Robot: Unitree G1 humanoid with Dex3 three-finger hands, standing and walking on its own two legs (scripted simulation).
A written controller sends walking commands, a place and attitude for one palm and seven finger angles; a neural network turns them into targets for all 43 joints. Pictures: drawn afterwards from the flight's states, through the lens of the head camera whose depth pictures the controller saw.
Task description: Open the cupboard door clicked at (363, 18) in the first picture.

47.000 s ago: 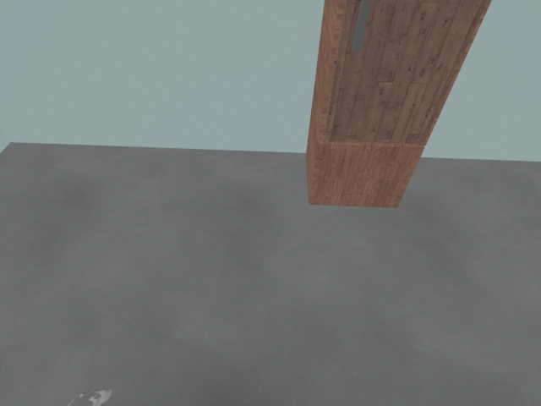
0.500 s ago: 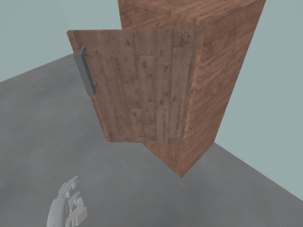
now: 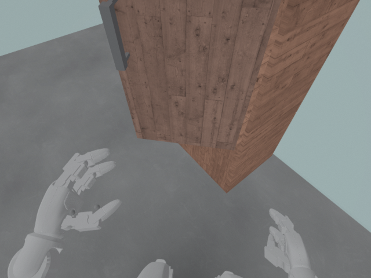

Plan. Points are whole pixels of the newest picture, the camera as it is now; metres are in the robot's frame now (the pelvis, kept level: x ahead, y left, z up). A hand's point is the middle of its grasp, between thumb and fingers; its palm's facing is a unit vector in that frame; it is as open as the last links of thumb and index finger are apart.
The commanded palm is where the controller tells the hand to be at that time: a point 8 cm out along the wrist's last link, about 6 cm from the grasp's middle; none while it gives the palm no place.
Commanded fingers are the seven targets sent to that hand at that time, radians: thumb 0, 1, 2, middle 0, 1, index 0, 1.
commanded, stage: raise the hand with hooked fingers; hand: left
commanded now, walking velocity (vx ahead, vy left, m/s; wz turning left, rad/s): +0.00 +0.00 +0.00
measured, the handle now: (118, 35) +0.62 +0.23 +0.18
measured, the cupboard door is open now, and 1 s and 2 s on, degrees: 43 43 43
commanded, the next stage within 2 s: move the hooked fingers beside the handle in 1.44 s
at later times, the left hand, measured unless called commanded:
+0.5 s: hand (52, 164) +0.27 +0.26 +0.14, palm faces -0.01 -1.00 -0.06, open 12.9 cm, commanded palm +0.24 +0.31 +0.15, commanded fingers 0.00 -0.48 0.31 -0.30 -1.18 -0.30 -1.18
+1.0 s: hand (15, 110) +0.32 +0.31 +0.21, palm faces +0.02 -1.00 -0.06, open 14.0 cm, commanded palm +0.28 +0.35 +0.21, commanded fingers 0.00 -0.50 0.30 -0.30 -1.20 -0.30 -1.20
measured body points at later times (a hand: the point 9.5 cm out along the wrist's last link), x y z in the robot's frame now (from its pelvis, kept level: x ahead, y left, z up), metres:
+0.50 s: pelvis +0.01 +0.03 +0.04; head +0.01 +0.03 +0.49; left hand +0.26 +0.31 +0.15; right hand +0.17 -0.23 -0.02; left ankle +0.03 +0.12 -0.68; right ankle +0.01 -0.08 -0.68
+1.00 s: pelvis +0.02 +0.03 +0.06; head +0.02 +0.02 +0.51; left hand +0.32 +0.36 +0.22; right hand +0.18 -0.20 -0.02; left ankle +0.03 +0.12 -0.68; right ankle +0.01 -0.08 -0.68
